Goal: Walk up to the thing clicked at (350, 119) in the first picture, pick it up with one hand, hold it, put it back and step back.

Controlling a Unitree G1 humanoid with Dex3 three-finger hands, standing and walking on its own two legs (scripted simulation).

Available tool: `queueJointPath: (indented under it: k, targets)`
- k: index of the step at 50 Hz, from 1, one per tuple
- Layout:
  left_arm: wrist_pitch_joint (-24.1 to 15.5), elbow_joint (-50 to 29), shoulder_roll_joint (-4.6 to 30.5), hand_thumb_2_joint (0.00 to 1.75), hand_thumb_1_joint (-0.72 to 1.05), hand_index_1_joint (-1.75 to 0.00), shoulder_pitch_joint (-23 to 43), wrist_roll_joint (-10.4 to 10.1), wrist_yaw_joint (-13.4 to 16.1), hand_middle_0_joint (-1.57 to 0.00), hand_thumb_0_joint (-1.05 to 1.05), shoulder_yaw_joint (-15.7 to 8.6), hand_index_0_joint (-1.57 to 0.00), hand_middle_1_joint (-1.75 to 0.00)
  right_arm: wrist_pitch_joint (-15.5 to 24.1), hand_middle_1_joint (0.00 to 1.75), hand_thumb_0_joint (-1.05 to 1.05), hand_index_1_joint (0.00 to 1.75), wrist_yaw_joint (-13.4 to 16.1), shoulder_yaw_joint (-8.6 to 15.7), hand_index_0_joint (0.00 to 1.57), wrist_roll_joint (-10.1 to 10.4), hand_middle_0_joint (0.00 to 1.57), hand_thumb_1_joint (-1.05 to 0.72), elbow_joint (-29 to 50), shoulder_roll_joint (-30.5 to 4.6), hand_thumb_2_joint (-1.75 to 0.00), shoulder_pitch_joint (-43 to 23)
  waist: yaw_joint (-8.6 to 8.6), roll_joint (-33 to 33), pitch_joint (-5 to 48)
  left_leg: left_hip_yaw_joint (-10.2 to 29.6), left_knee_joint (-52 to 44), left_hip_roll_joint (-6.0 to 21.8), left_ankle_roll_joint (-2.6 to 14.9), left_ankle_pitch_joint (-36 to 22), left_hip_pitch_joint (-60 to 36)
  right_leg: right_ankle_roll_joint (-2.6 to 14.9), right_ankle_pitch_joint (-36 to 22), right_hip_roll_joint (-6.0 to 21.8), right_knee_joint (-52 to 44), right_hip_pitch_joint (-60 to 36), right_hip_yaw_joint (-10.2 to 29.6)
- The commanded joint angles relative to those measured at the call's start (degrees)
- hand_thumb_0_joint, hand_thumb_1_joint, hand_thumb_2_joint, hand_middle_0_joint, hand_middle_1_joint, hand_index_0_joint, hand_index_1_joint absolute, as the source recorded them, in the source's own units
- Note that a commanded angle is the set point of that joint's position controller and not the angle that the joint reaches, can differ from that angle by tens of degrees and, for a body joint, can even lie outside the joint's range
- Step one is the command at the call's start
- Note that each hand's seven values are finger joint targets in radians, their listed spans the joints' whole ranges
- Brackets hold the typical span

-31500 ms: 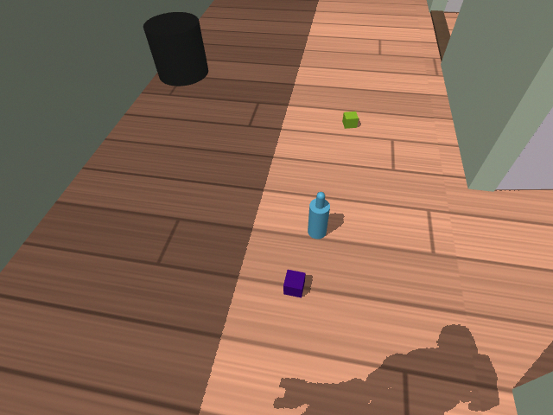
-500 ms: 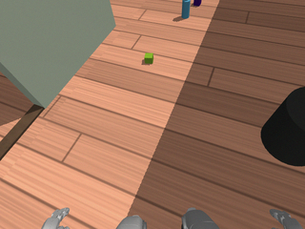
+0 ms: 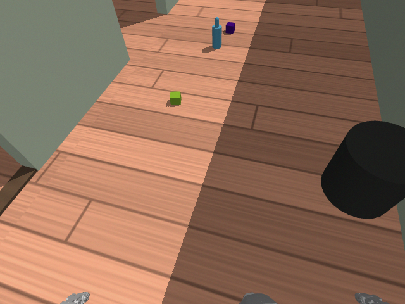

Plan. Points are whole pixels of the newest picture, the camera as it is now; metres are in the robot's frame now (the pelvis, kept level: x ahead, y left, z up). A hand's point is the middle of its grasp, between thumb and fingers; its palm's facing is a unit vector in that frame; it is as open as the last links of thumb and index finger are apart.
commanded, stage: walk up
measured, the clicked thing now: (175, 98) +1.52 +0.25 -0.72
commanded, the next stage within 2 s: stand in 1.10 s
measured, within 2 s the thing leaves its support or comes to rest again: neither
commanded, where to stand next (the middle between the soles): +0.06 +0.00 m, yaw +1 degrees
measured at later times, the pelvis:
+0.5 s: pelvis +0.01 +0.01 +0.01, yaw -3 degrees
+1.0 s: pelvis +0.03 +0.01 +0.02, yaw -5 degrees
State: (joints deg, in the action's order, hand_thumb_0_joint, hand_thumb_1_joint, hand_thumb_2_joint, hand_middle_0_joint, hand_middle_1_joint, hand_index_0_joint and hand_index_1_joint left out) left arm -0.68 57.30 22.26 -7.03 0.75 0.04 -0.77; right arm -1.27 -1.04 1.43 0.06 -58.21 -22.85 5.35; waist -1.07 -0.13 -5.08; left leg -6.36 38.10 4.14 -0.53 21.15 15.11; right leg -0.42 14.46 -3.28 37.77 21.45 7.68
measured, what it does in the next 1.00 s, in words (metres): stands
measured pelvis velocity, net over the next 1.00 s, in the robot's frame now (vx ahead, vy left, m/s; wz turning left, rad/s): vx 0.03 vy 0.01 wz -0.09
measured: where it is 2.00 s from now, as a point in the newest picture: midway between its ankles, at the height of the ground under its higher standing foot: outside the picture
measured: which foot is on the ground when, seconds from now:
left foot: down 0.00-1.00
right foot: down 0.00-1.00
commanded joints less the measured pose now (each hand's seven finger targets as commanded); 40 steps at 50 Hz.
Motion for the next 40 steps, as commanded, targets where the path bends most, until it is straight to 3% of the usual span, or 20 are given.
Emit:
queueJointPath:
  k: [1,3,9,15,18,23,27,29,30,32,33,34,36,38,40]
  targets:
    - [-1.33,-3.29,12.69,0.90,0.90,-0.30,3.09,-0.04,0.74,-0.20,0.00,-3.04,-0.20,-0.30,1.66,0.30,0.00,0.30,0.37,3.08,0.20,-0.22,0.20,-0.90,3.02,-12.11,-0.90,-2.28,-0.49,1.74,5.48,7.21,-11.36,3.63,3.96,7.46,-3.40,4.39,-0.90,6.06,-10.67,1.51,9.52]
    - [-1.35,-2.61,12.47,0.90,0.90,-0.30,2.43,-0.07,0.83,-0.20,0.00,-2.97,-0.20,-0.30,1.72,0.30,0.00,0.30,0.33,3.14,0.20,-0.21,0.20,-0.90,2.65,-12.14,-0.90,-2.99,-0.16,2.13,6.83,6.65,-12.26,4.62,4.42,6.32,-4.13,3.84,-4.35,5.45,-9.80,-0.71,7.36]
    - [-1.11,-1.82,12.10,0.90,0.90,-0.30,2.18,-0.37,1.02,-0.20,0.00,-2.93,-0.20,-0.30,1.62,0.30,0.00,0.30,0.45,3.28,0.20,-0.13,0.20,-0.90,1.94,-12.01,-0.90,-3.92,0.13,1.44,7.70,5.55,-13.45,4.75,4.20,2.35,-5.64,3.72,-11.28,5.27,-8.69,-2.63,6.48]
    - [-0.99,-2.00,12.37,0.90,0.90,-0.30,2.66,-0.23,1.34,-0.20,0.00,-2.84,-0.20,-0.30,1.10,0.30,0.00,0.30,0.54,3.36,0.20,0.13,0.20,-0.90,1.35,-11.34,-0.90,-3.55,-0.27,2.91,8.22,4.19,-11.08,2.89,3.66,0.43,-6.62,4.71,-14.33,6.38,-10.34,-3.16,9.27]
    - [-0.88,-2.18,12.19,0.90,0.90,-0.30,2.47,-0.36,1.47,-0.20,0.00,-2.75,-0.20,-0.30,1.06,0.30,0.00,0.30,0.52,3.52,0.20,0.05,0.20,-0.90,1.04,-11.35,-0.90,-3.60,-0.13,2.25,7.94,4.46,-11.83,3.27,3.81,-0.34,-7.47,4.57,-14.69,6.08,-9.89,-2.43,9.08]
    - [-0.50,-1.92,11.29,0.90,0.90,-0.30,1.26,-0.38,1.48,-0.20,0.00,-2.70,-0.20,-0.30,1.19,0.30,0.00,0.30,0.64,4.44,0.20,-0.44,0.20,-0.90,1.64,-13.41,-0.90,-4.61,0.10,-3.09,7.90,6.18,-15.47,9.57,6.82,-8.06,-8.99,2.25,-14.95,2.59,-2.29,-2.11,0.29]
    - [-0.21,-1.71,11.20,0.90,0.90,-0.30,0.41,-0.09,0.96,-0.20,0.00,-3.21,-0.20,-0.30,0.81,0.30,0.00,0.30,0.62,4.99,0.20,-0.65,0.20,-0.90,3.36,-13.27,-0.90,-6.36,0.44,-5.89,5.53,6.28,-14.04,11.63,7.87,-6.43,-4.55,2.71,-6.84,2.91,-0.21,-4.30,-1.42]
    - [-0.55,-1.56,11.48,0.90,0.90,-0.30,0.41,0.04,0.82,-0.20,0.00,-3.28,-0.20,-0.30,0.51,0.30,0.00,0.30,0.62,4.60,0.20,-0.53,0.20,-0.90,3.78,-12.15,-0.90,-6.56,0.62,-2.69,5.00,3.49,-10.20,8.60,5.80,-4.83,-3.49,3.86,-13.78,4.35,-4.81,-5.34,1.11]
    - [-0.72,-1.77,12.42,0.90,0.90,-0.30,0.46,0.00,0.93,-0.20,0.00,-3.39,-0.20,-0.30,0.27,0.30,0.00,0.30,0.55,4.21,0.20,-0.11,0.20,-0.90,4.47,-10.92,-0.90,-7.18,0.80,0.70,3.63,1.82,-6.81,5.10,4.26,-3.20,-3.84,4.93,-15.65,5.77,-8.55,-3.25,5.59]
    - [-1.10,-2.58,14.42,0.90,0.90,-0.30,2.03,0.36,1.35,-0.20,0.00,-3.52,-0.20,-0.30,-0.16,0.30,0.00,0.30,0.50,3.74,0.20,0.61,0.20,-0.90,4.07,-9.09,-0.90,-4.54,-0.56,6.18,5.97,2.28,-1.29,-0.92,1.92,1.41,-5.46,8.98,-13.33,10.96,-14.95,-2.50,18.79]
    - [-1.15,-2.98,14.66,0.90,0.90,-0.30,2.59,0.47,1.54,-0.20,0.00,-3.45,-0.20,-0.30,-0.19,0.30,0.00,0.30,0.45,3.52,0.20,0.54,0.20,-0.90,3.39,-8.87,-0.90,-3.12,-0.84,7.11,6.82,3.41,-2.20,-2.17,1.79,4.04,-5.52,10.04,-10.98,12.24,-16.59,-3.11,21.83]
    - [-1.07,-3.21,14.49,0.90,0.90,-0.30,3.99,0.45,1.64,-0.20,0.00,-3.26,-0.20,-0.30,0.00,0.30,0.00,0.30,0.44,3.46,0.20,0.46,0.20,-0.90,2.52,-8.61,-0.90,-1.33,-1.55,7.78,7.55,4.49,-5.04,-2.16,1.81,3.04,-6.77,9.77,-10.78,12.54,-16.88,-3.30,21.84]
    - [-0.83,-3.60,11.56,0.90,0.90,-0.30,6.85,-0.25,1.51,-0.20,0.00,-2.72,-0.20,-0.30,0.99,0.30,0.00,0.30,0.69,3.53,0.20,0.27,0.20,-0.90,0.89,-9.42,-0.90,1.66,-2.75,6.00,10.14,6.58,-12.51,1.34,2.90,-4.30,-11.59,6.00,-12.49,10.26,-14.43,-4.06,13.90]
    - [-0.75,-2.44,9.19,0.90,0.90,-0.30,5.18,-0.65,1.11,-0.20,0.00,-2.23,-0.20,-0.30,1.89,0.30,0.00,0.30,0.85,3.83,0.20,-0.25,0.20,-0.90,1.19,-11.98,-0.90,-1.72,-0.57,1.45,9.99,9.51,-17.71,7.17,5.12,-10.19,-12.08,2.80,-15.10,5.09,-9.05,-5.66,5.68]
    - [-0.66,-1.21,9.82,0.90,0.90,-0.30,4.34,-0.47,1.07,-0.20,0.00,-2.48,-0.20,-0.30,2.24,0.30,0.00,0.30,0.99,3.60,0.20,-0.32,0.20,-0.90,1.58,-11.93,-0.90,-3.44,0.54,1.50,9.35,7.82,-16.68,7.76,5.27,-18.09,-12.22,2.42,-17.93,4.54,-9.08,-7.51,3.31]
